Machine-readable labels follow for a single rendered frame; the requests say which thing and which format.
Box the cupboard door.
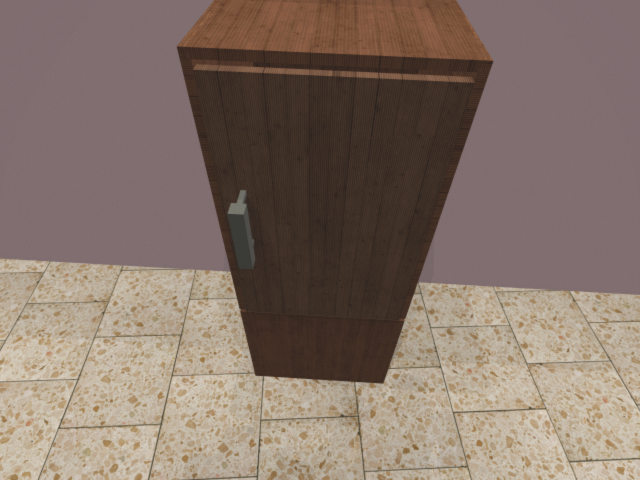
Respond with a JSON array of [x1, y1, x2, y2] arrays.
[[193, 64, 474, 320]]

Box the handle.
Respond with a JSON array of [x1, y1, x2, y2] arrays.
[[227, 190, 255, 269]]

